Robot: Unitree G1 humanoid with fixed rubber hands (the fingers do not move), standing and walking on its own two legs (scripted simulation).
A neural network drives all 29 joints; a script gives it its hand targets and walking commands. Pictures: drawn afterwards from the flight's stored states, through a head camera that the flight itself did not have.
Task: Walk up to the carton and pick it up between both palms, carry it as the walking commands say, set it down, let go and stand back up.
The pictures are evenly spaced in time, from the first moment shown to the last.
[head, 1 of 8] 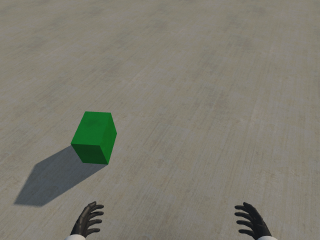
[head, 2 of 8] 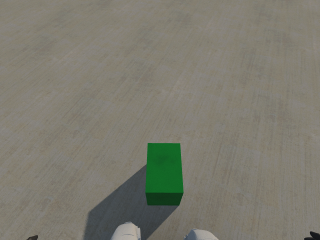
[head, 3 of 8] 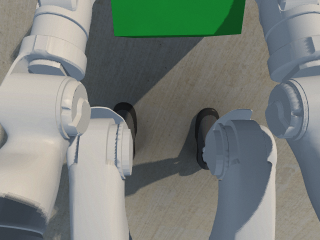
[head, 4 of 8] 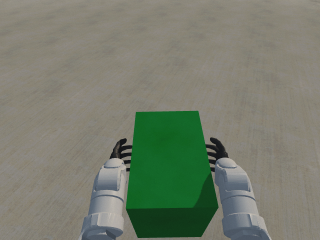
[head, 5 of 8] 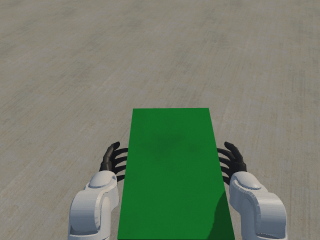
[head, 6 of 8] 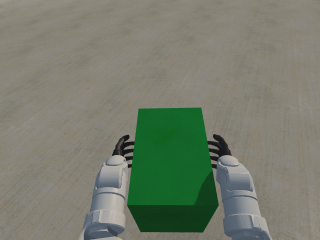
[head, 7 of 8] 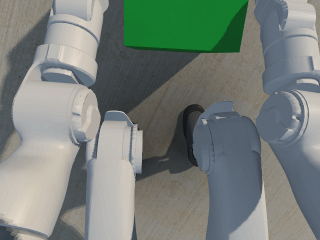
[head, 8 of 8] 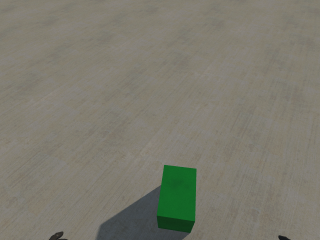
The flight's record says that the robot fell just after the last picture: no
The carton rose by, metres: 0.68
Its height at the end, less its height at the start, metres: +0.00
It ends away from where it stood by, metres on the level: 3.18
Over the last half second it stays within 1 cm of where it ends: yes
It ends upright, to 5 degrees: yes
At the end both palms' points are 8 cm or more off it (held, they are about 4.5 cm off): yes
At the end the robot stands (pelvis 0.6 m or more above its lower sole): yes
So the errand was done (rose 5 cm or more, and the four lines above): yes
